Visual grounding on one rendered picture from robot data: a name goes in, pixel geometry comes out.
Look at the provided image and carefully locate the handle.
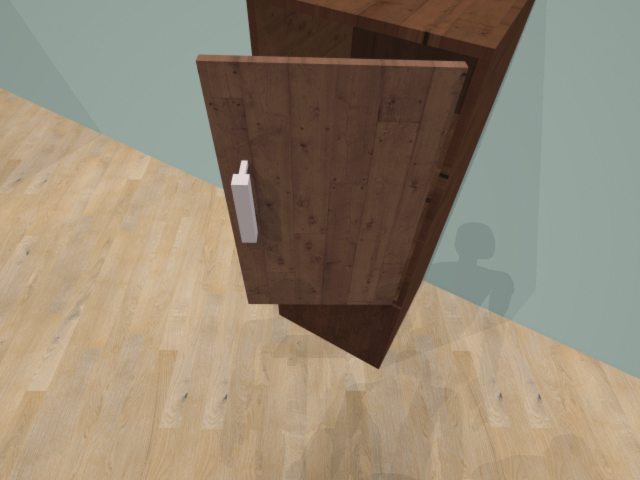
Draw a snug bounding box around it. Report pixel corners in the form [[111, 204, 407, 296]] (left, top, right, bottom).
[[231, 160, 258, 243]]

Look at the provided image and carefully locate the cupboard door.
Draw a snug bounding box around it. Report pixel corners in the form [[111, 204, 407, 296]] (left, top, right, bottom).
[[196, 54, 468, 305]]

